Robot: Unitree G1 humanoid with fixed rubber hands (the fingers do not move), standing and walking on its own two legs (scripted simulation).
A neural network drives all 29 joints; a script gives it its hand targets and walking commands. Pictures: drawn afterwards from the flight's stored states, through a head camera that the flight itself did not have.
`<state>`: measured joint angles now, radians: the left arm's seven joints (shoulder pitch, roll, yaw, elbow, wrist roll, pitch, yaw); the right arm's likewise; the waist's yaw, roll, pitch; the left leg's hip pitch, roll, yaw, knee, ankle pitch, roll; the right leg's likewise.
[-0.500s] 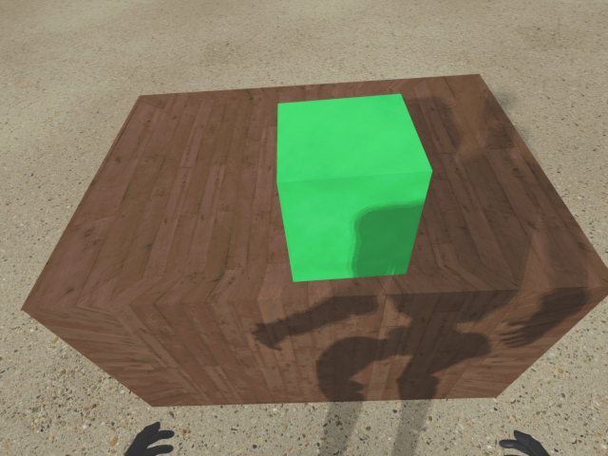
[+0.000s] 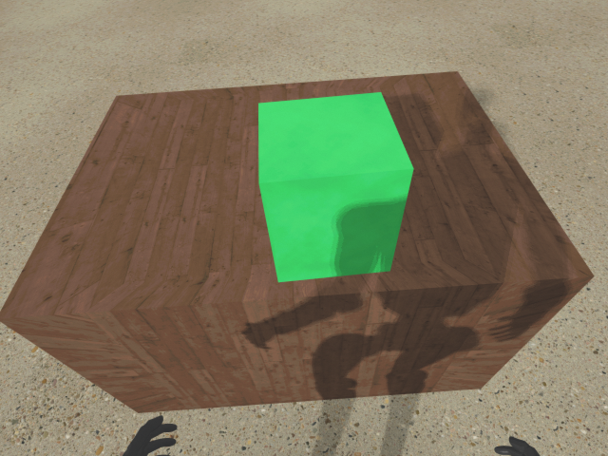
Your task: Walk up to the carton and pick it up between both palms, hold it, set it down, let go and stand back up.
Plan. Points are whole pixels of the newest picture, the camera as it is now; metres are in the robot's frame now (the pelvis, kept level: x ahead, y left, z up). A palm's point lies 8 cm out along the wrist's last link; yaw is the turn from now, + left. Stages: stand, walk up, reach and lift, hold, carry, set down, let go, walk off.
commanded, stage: walk up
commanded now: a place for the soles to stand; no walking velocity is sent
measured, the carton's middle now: (327, 191) +0.54 -0.01 +0.01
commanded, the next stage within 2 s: none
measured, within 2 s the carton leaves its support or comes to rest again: neither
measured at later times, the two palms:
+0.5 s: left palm out of the picture +0.14 +0.26 -0.10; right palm out of the picture +0.08 -0.28 -0.10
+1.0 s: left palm out of the picture +0.14 +0.25 -0.10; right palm out of the picture +0.05 -0.28 -0.10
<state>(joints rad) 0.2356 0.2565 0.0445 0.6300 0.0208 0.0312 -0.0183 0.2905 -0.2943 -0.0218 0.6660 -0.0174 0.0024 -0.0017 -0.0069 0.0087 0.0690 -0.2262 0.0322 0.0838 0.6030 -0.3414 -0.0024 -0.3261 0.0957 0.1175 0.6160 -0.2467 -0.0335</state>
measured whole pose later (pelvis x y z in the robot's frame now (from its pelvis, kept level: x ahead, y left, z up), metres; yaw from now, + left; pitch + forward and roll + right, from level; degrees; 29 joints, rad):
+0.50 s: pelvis +0.00 +0.00 -0.01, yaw -4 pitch -2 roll +1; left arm 0.24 0.27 0.06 0.62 0.01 0.03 -0.02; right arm 0.29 -0.29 -0.04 0.66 -0.02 0.02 0.00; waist -0.01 -0.01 0.07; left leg -0.25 0.06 0.14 0.69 -0.40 0.00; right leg -0.37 0.13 0.17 0.70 -0.28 -0.03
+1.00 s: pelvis +0.01 +0.00 -0.01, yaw -7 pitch -3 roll +0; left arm 0.32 0.25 0.07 0.63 0.04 0.03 -0.04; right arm 0.34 -0.29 -0.05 0.69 -0.06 -0.03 -0.01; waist -0.02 0.00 0.05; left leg -0.19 0.05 0.12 0.66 -0.40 0.04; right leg -0.40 0.10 0.10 0.83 -0.40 0.00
